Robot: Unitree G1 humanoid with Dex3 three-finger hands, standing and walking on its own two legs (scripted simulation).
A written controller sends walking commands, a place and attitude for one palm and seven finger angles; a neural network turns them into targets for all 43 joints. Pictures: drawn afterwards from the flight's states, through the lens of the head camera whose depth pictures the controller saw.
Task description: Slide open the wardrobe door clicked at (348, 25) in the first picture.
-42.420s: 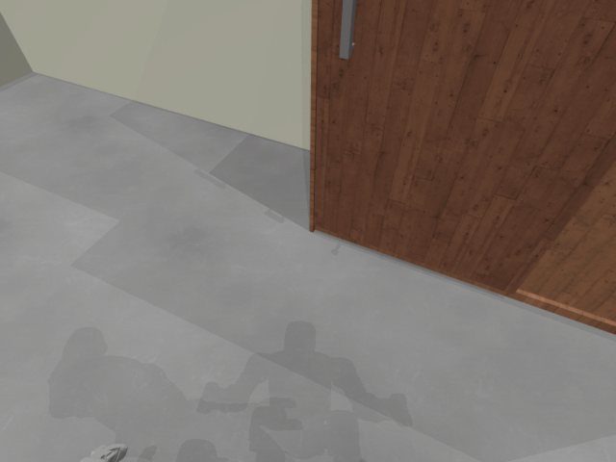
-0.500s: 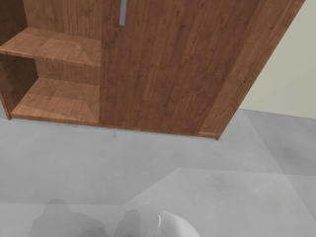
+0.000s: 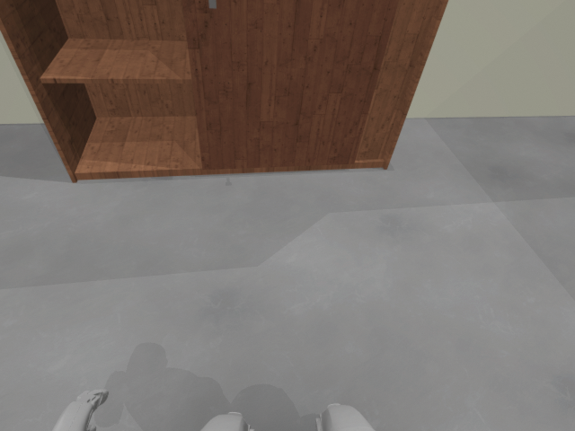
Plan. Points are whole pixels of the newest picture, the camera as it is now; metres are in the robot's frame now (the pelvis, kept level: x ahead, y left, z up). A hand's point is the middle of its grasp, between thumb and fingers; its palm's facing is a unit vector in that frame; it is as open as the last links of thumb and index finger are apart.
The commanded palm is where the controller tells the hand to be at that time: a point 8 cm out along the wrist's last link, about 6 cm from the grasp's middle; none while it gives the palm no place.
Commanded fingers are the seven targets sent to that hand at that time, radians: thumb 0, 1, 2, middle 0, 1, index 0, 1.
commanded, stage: relax the arm and regain balance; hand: left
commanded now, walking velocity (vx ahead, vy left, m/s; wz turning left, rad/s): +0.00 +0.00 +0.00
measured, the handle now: out of the picture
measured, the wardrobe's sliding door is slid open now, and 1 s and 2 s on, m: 0.61 0.61 0.61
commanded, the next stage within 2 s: step back with the hand held close in 1.70 s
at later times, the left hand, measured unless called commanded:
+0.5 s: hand out of the picture -0.24 +0.31 -0.13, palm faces +0.19 -0.92 -0.34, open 16.3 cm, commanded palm none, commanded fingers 0.00 -0.50 0.30 -0.15 -0.30 -0.15 -0.30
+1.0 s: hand out of the picture -0.42 +0.33 -0.13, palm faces +0.00 -0.96 -0.27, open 16.5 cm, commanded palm none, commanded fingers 0.00 -0.50 0.30 -0.15 -0.30 -0.15 -0.30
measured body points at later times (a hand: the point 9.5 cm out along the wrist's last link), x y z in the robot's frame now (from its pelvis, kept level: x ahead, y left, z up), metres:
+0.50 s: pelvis -0.29 +0.06 +0.03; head -0.28 +0.07 +0.47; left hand -0.25 +0.35 -0.11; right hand -0.29 -0.17 -0.13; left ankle -0.34 +0.16 -0.70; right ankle -0.17 -0.06 -0.67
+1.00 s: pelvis -0.40 +0.11 +0.05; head -0.39 +0.11 +0.50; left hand -0.42 +0.38 -0.11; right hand -0.34 -0.16 -0.10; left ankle -0.34 +0.16 -0.70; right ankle -0.37 -0.02 -0.69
